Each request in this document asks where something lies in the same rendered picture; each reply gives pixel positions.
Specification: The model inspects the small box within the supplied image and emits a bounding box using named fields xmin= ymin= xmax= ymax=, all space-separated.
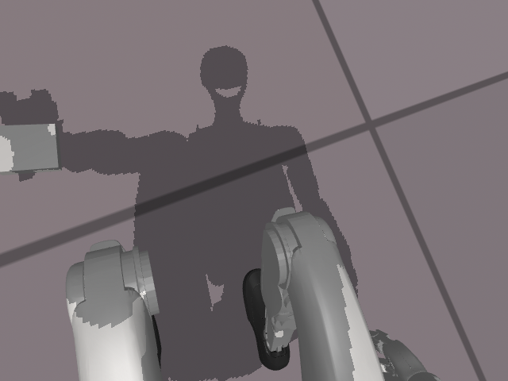
xmin=0 ymin=124 xmax=62 ymax=175

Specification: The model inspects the right robot hand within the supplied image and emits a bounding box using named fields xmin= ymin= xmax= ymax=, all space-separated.
xmin=369 ymin=329 xmax=427 ymax=381

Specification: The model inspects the right robot foot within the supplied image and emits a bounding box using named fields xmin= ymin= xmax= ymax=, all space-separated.
xmin=243 ymin=268 xmax=290 ymax=371

